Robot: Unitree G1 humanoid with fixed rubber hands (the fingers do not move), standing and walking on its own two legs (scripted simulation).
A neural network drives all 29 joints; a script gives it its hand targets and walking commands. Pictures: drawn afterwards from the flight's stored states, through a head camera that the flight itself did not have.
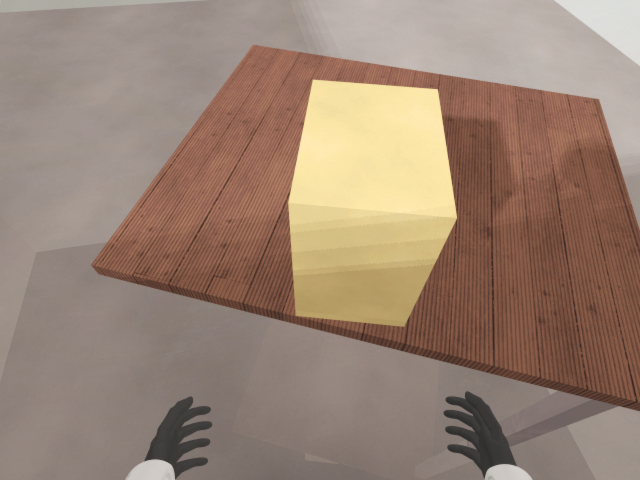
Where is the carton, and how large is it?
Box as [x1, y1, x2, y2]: [288, 80, 456, 326]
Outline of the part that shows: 313,80 288,202 296,315 403,326 456,218 437,89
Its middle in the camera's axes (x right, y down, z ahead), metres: +0.06 -0.04 +0.54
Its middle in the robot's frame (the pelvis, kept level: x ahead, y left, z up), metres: +0.45 -0.01 +0.06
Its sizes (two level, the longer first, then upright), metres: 0.218 0.163 0.254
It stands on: a table, 0.71 m high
